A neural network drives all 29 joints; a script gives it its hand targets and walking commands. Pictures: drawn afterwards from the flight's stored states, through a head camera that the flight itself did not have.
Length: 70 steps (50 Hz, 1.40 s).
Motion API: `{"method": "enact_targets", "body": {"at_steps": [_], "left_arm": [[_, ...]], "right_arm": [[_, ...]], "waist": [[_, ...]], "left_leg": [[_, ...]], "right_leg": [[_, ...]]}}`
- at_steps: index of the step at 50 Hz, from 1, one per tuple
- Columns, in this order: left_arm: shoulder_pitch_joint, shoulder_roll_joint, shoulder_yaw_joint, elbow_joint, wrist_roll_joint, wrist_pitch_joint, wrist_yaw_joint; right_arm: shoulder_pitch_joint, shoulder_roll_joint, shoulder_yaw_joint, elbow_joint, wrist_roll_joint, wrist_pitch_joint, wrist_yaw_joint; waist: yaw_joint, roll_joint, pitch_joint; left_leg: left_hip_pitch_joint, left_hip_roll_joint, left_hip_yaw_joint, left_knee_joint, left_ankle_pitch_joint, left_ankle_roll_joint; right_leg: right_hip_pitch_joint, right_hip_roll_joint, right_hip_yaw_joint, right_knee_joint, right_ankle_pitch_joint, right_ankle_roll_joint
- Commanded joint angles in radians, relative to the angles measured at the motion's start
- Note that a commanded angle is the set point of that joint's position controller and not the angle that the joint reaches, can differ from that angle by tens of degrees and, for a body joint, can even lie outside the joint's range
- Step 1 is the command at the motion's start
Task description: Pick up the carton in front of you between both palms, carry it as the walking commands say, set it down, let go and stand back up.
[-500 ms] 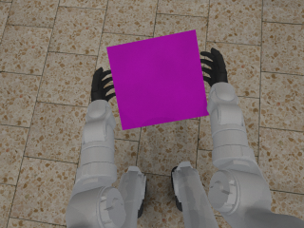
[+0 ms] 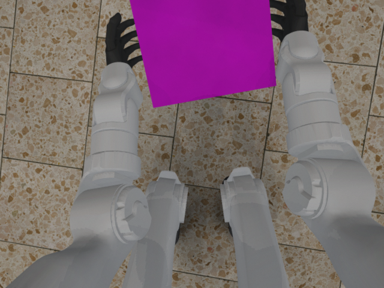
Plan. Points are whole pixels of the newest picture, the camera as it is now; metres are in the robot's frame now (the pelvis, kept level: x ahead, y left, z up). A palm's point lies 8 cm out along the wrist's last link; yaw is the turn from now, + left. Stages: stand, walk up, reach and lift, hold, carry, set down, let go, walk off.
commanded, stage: set down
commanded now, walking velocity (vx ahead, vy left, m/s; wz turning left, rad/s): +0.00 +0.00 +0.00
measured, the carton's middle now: (202, 45) +0.57 -0.03 -0.21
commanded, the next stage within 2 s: none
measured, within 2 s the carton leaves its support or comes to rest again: rests again in 1.02 s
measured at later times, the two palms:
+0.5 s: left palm (138, 71) +0.54 +0.13 -0.25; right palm (266, 42) +0.57 -0.17 -0.24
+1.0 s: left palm (137, 68) +0.55 +0.13 -0.26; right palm (268, 41) +0.58 -0.17 -0.26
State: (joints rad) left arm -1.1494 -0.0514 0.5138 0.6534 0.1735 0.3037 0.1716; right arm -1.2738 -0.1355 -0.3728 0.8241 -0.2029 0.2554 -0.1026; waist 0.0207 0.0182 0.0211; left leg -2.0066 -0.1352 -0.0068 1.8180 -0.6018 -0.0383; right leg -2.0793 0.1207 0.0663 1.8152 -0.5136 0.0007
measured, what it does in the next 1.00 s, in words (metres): lowers itself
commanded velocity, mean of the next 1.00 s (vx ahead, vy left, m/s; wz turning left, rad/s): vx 0.00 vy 0.00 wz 0.00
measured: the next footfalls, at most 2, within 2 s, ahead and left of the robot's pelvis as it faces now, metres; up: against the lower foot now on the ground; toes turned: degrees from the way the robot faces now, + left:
none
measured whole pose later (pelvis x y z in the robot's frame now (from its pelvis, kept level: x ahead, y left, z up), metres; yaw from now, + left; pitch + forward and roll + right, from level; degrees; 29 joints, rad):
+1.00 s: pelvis +0.00 +0.00 -0.11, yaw +2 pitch +34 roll +2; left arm -1.46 0.08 0.46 0.83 0.08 0.24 0.11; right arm -1.60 -0.37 -0.32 1.06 -0.10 0.23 0.05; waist 0.01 0.03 0.43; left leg -2.15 -0.17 0.02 2.24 -0.70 -0.04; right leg -2.20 0.08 0.01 2.24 -0.63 -0.01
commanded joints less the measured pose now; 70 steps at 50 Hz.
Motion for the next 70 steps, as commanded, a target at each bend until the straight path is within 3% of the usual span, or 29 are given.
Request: {"method": "enact_targets", "body": {"at_steps": [1, 2, 5, 8, 12, 13, 14, 15, 17, 22, 24, 25, 26, 27, 30, 31, 33, 34, 37, 39, 45, 51, 53, 55, 56, 58, 59, 65, 70], "left_arm": [[-0.73, -0.774, -0.478, -0.005, -0.117, -0.049, -0.266], [-0.839, -0.718, -0.543, -0.103, -0.179, -0.062, -0.257], [-0.832, -0.708, -0.483, 0.013, -0.155, -0.043, -0.248], [-0.859, -0.649, -0.508, -0.052, -0.194, -0.061, -0.232], [-0.93, -0.711, -0.516, -0.028, -0.22, -0.063, -0.227], [-1.045, -0.609, -0.554, -0.136, -0.235, -0.077, -0.229], [-0.945, -0.644, -0.54, -0.017, -0.261, -0.056, -0.234], [-0.986, -0.634, -0.575, -0.087, -0.258, -0.068, -0.234], [-1.011, -0.596, -0.497, -0.078, -0.234, -0.063, -0.237], [-1.103, -0.575, -0.543, -0.12, -0.301, -0.09, -0.226], [-1.013, -0.607, -0.573, 0.025, -0.314, -0.061, -0.231], [-1.005, -0.615, -0.549, 0.018, -0.271, -0.074, -0.233], [-0.969, -0.713, -0.571, 0.045, -0.311, -0.068, -0.247], [-1.044, -0.649, -0.562, -0.049, -0.29, -0.083, -0.253], [-1.024, -0.728, -0.626, -0.017, -0.323, -0.079, -0.239], [-0.998, -0.668, -0.584, -0.003, -0.299, -0.084, -0.231], [-0.943, -0.686, -0.568, 0.097, -0.274, -0.064, -0.228], [-0.918, -0.641, -0.486, 0.109, -0.224, -0.065, -0.231], [-0.936, -0.644, -0.496, 0.112, -0.212, -0.052, -0.253], [-0.863, -0.669, -0.475, 0.172, -0.189, -0.046, -0.255], [-0.78, -0.639, -0.425, 0.243, -0.182, -0.025, -0.285], [-0.702, -0.523, -0.349, 0.281, -0.097, -0.04, -0.274], [-0.744, -0.589, -0.378, 0.212, -0.149, -0.038, -0.307], [-0.699, -0.586, -0.388, 0.269, -0.112, -0.024, -0.289], [-0.694, -0.563, -0.38, 0.244, -0.146, -0.031, -0.301], [-0.651, -0.57, -0.359, 0.253, -0.095, -0.018, -0.302], [-0.624, -0.616, -0.381, 0.307, -0.109, -0.013, -0.302], [-0.575, -0.506, -0.309, 0.281, -0.067, -0.024, -0.3], [-0.568, -0.473, -0.306, 0.353, -0.058, -0.024, -0.307]], "right_arm": [[-0.487, 0.887, 0.425, 0.098, 0.126, 0.019, 0.259], [-0.47, 0.922, 0.386, 0.073, 0.132, 0.018, 0.262], [-0.549, 0.791, 0.375, 0.098, 0.111, 0.009, 0.268], [-0.656, 0.723, 0.443, 0.036, 0.193, -0.017, 0.24], [-0.648, 0.736, 0.424, 0.133, 0.187, 0.004, 0.25], [-0.626, 0.82, 0.427, 0.114, 0.221, 0.006, 0.26], [-0.675, 0.721, 0.44, 0.155, 0.188, 0.005, 0.266], [-0.733, 0.73, 0.462, 0.071, 0.257, -0.017, 0.263], [-0.696, 0.74, 0.431, 0.153, 0.197, 0.006, 0.274], [-0.817, 0.692, 0.506, 0.044, 0.324, -0.033, 0.261], [-0.789, 0.615, 0.45, 0.205, 0.252, -0.02, 0.261], [-0.781, 0.689, 0.483, 0.143, 0.325, -0.032, 0.267], [-0.77, 0.65, 0.451, 0.111, 0.274, -0.037, 0.282], [-0.757, 0.752, 0.481, 0.109, 0.32, -0.039, 0.286], [-0.66, 0.694, 0.394, 0.18, 0.25, -0.032, 0.311], [-0.697, 0.758, 0.431, 0.176, 0.3, -0.022, 0.315], [-0.727, 0.679, 0.396, 0.205, 0.25, -0.038, 0.325], [-0.646, 0.702, 0.369, 0.281, 0.25, -0.02, 0.333], [-0.672, 0.686, 0.324, 0.237, 0.219, -0.02, 0.356], [-0.666, 0.694, 0.345, 0.262, 0.206, -0.008, 0.374], [-0.63, 0.614, 0.287, 0.273, 0.149, 0.005, 0.383], [-0.556, 0.591, 0.312, 0.36, 0.162, 0.017, 0.397], [-0.575, 0.602, 0.329, 0.305, 0.166, 0.009, 0.4], [-0.54, 0.628, 0.279, 0.346, 0.197, 0.013, 0.412], [-0.467, 0.602, 0.282, 0.351, 0.141, 0.029, 0.406], [-0.469, 0.586, 0.261, 0.363, 0.149, 0.028, 0.411], [-0.445, 0.615, 0.258, 0.37, 0.121, 0.02, 0.409], [-0.419, 0.585, 0.25, 0.401, 0.127, 0.044, 0.398], [-0.446, 0.495, 0.209, 0.367, 0.085, 0.014, 0.383]], "waist": [[0.062, -0.094, -1.137], [-0.013, -0.111, -1.126], [-0.019, -0.1, -1.039], [0.061, -0.134, -1.172], [-0.012, -0.122, -1.056], [0.06, -0.114, -1.112], [-0.039, -0.145, -1.094], [0.05, -0.066, -1.13], [0.003, -0.196, -1.038], [0.083, -0.147, -1.138], [-0.026, -0.135, -0.97], [0.076, -0.059, -0.968], [-0.085, -0.062, -0.993], [0.041, -0.088, -1.062], [-0.106, 0.044, -0.987], [-0.011, -0.037, -0.989], [-0.077, -0.03, -0.864], [0.028, 0.011, -0.724], [-0.069, -0.023, -0.699], [-0.012, -0.004, -0.658], [-0.071, -0.023, -0.497], [0.048, -0.044, -0.382], [-0.035, -0.062, -0.407], [0.032, 0.03, -0.398], [-0.065, -0.021, -0.369], [0.01, 0.051, -0.358], [-0.067, 0.004, -0.361], [0.017, -0.008, -0.301], [-0.029, 0.011, -0.276]], "left_leg": [[0.32, -0.048, 0.122, -0.092, 0.303, -0.022], [0.4, -0.044, 0.087, -0.09, 0.283, -0.011], [0.336, -0.039, 0.079, -0.042, 0.278, -0.032], [0.332, -0.029, 0.095, 0.022, 0.347, -0.017], [0.323, -0.029, 0.093, 0.064, 0.303, -0.024], [0.358, -0.028, 0.115, 0.058, 0.32, -0.012], [0.296, -0.032, 0.082, 0.098, 0.327, -0.02], [0.382, -0.027, 0.114, 0.12, 0.392, -0.014], [0.298, -0.026, 0.082, 0.106, 0.319, 0.002], [0.265, -0.028, 0.132, 0.173, 0.358, 0.001], [0.197, -0.035, 0.1, 0.197, 0.28, -0.008], [0.256, -0.022, 0.14, 0.201, 0.334, -0.005], [0.256, -0.028, 0.076, 0.2, 0.379, 0.004], [0.273, -0.034, 0.116, 0.206, 0.386, 0.001], [0.387, -0.021, 0.045, 0.226, 0.442, -0.012], [0.431, -0.027, 0.057, 0.205, 0.42, 0.004], [0.327, -0.033, 0.038, 0.204, 0.371, -0.001], [0.273, -0.04, 0.08, 0.206, 0.322, -0.001], [0.295, -0.026, 0.043, 0.221, 0.304, 0.013], [0.305, -0.035, 0.056, 0.206, 0.285, 0.013], [0.18, -0.034, 0.03, 0.221, 0.166, 0.023], [0.101, -0.017, 0.07, 0.256, 0.194, 0.032], [0.085, -0.026, 0.055, 0.254, 0.173, 0.03], [0.148, -0.02, 0.065, 0.251, 0.22, 0.031], [0.145, -0.01, 0.042, 0.264, 0.228, 0.023], [0.209, -0.013, 0.038, 0.244, 0.26, 0.026], [0.224, -0.015, 0.028, 0.274, 0.28, 0.017], [0.164, -0.016, 0.067, 0.266, 0.2, 0.026], [0.166, -0.02, 0.029, 0.28, 0.198, 0.014]], "right_leg": [[0.858, 0.023, -0.048, -0.092, 0.358, 0.025], [0.762, 0.035, -0.084, -0.047, 0.356, 0.015], [0.707, 0.016, -0.088, -0.031, 0.302, 0.009], [0.824, 0.01, -0.069, 0.038, 0.424, 0.019], [0.751, 0.015, -0.059, 0.058, 0.355, 0.011], [0.738, 0.013, -0.053, 0.078, 0.377, 0.005], [0.775, -0.004, -0.075, 0.141, 0.422, 0.002], [0.719, 0.011, -0.054, 0.138, 0.444, 0.008], [0.75, -0.004, -0.063, 0.151, 0.409, 0.009], [0.887, -0.007, -0.02, 0.194, 0.518, -0.011], [0.856, -0.016, -0.06, 0.238, 0.441, -0.006], [0.801, 0.0, -0.02, 0.219, 0.444, -0.001], [0.761, 0.003, -0.073, 0.26, 0.496, -0.021], [0.788, 0.006, -0.04, 0.247, 0.526, -0.019], [0.606, -0.003, -0.06, 0.273, 0.473, -0.039], [0.576, 0.003, -0.075, 0.254, 0.421, -0.012], [0.511, -0.011, -0.098, 0.278, 0.376, -0.027], [0.437, -0.019, -0.058, 0.254, 0.323, -0.033], [0.398, -0.016, -0.08, 0.258, 0.28, -0.022], [0.4, -0.017, -0.075, 0.26, 0.245, -0.025], [0.345, -0.025, -0.094, 0.27, 0.164, -0.021], [0.36, -0.021, -0.012, 0.258, 0.213, -0.028], [0.405, -0.015, -0.042, 0.269, 0.234, -0.032], [0.344, -0.007, -0.038, 0.291, 0.251, -0.034], [0.321, -0.008, -0.049, 0.275, 0.24, -0.035], [0.259, -0.022, -0.061, 0.291, 0.22, -0.035], [0.31, -0.022, -0.046, 0.278, 0.257, -0.032], [0.241, -0.009, -0.038, 0.258, 0.157, -0.034], [0.275, -0.033, -0.043, 0.303, 0.17, -0.034]]}}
